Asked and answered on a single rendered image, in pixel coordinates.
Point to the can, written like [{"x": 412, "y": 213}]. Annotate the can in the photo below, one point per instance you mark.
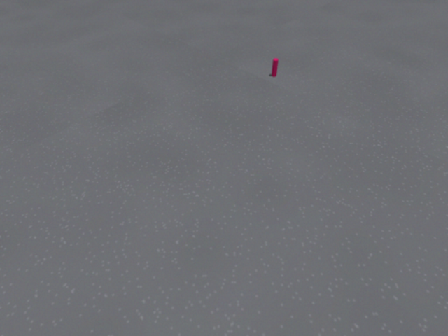
[{"x": 274, "y": 67}]

